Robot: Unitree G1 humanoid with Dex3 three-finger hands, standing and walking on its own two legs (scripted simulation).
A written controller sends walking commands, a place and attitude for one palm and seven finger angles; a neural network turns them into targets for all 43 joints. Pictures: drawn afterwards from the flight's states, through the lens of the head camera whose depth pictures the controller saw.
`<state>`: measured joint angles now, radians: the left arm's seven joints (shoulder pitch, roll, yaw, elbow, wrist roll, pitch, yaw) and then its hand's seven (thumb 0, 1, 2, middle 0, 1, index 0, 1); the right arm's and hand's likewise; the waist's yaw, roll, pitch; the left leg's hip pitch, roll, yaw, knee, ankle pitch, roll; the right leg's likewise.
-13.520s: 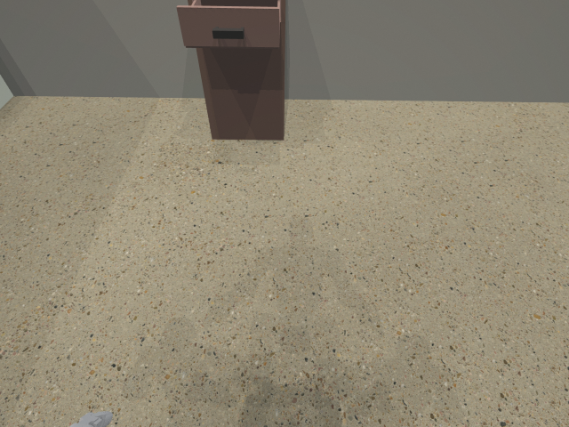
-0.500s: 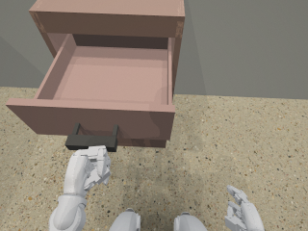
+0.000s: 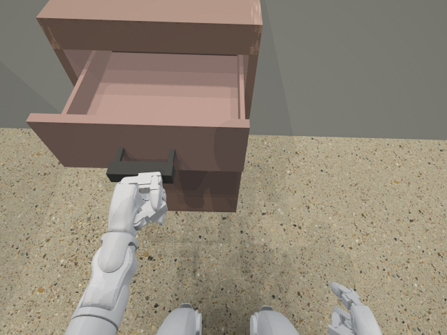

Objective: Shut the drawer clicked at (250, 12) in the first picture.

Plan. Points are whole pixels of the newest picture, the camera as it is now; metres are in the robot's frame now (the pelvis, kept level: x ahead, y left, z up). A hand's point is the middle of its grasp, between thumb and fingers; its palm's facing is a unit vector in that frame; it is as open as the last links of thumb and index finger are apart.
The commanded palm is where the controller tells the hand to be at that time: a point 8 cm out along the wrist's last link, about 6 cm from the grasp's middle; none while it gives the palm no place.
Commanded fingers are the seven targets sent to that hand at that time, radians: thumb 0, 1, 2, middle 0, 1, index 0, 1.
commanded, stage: push the drawer shut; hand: left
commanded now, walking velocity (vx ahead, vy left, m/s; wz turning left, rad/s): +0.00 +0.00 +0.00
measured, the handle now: (144, 162) +0.41 +0.16 +0.05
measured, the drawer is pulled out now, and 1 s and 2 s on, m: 0.20 0.09 0.00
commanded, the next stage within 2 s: pull the fist back off the drawer in 1.80 s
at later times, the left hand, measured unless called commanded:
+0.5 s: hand (170, 177) +0.38 +0.11 +0.04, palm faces -0.02 -1.00 -0.05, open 3.2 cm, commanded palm +0.38 +0.16 +0.05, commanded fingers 0.00 0.90 0.90 -1.40 -1.60 -1.40 -1.60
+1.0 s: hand (170, 150) +0.44 +0.11 +0.04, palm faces -0.01 -1.00 -0.04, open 3.3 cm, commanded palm +0.43 +0.17 +0.05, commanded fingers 0.00 0.90 0.90 -1.40 -1.60 -1.40 -1.60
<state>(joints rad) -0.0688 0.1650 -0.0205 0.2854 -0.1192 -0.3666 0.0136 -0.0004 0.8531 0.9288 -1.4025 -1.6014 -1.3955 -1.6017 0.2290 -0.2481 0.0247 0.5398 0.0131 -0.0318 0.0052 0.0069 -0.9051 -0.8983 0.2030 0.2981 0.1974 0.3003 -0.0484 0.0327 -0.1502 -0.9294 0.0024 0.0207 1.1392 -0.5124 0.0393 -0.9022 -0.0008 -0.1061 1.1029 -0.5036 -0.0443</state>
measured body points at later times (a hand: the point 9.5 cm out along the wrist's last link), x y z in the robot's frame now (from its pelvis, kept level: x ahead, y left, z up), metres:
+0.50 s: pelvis +0.00 +0.00 +0.00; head +0.09 +0.00 +0.44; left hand +0.38 +0.16 +0.05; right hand +0.12 -0.25 -0.11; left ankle +0.02 +0.09 -0.65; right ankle +0.02 -0.10 -0.65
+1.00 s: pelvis -0.01 +0.00 +0.00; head +0.10 +0.00 +0.44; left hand +0.44 +0.17 +0.05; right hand +0.05 -0.27 -0.12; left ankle +0.02 +0.09 -0.65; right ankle +0.02 -0.10 -0.65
